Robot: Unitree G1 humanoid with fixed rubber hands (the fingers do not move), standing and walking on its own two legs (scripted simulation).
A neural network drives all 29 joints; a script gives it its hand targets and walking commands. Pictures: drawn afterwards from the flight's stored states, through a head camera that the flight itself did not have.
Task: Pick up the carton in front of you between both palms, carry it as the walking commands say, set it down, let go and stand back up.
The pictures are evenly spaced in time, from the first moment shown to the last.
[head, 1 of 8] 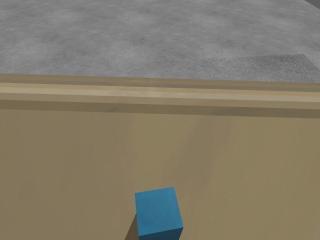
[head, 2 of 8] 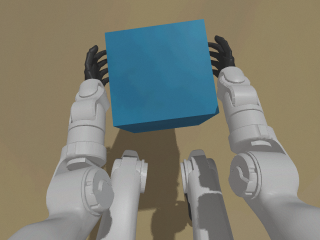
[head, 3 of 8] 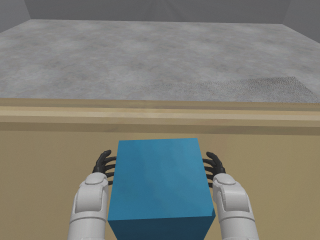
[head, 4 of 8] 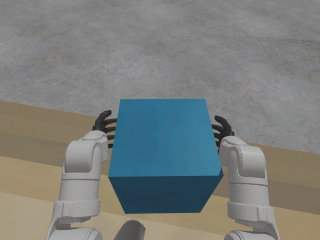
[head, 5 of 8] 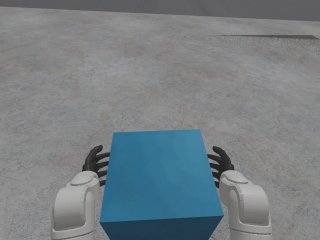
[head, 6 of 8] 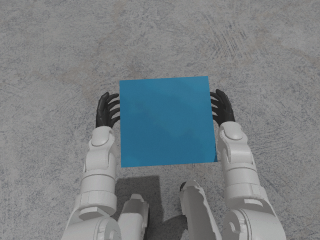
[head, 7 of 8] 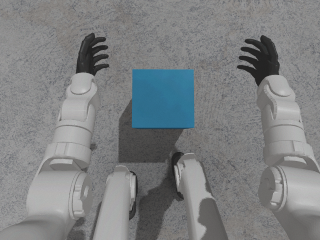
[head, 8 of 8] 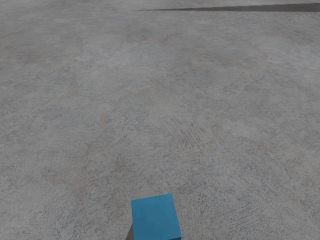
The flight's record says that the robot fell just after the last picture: no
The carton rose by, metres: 0.69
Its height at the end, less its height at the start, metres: -1.07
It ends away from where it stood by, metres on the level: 4.57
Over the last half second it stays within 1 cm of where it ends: yes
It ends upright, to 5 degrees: yes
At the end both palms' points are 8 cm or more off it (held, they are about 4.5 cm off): yes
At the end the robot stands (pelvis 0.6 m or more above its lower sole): yes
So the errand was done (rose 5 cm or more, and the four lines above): yes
